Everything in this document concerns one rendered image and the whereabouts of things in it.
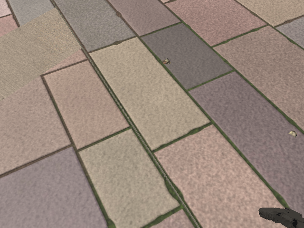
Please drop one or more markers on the right robot hand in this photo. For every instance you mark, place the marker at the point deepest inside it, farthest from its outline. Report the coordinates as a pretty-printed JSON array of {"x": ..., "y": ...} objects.
[{"x": 287, "y": 217}]

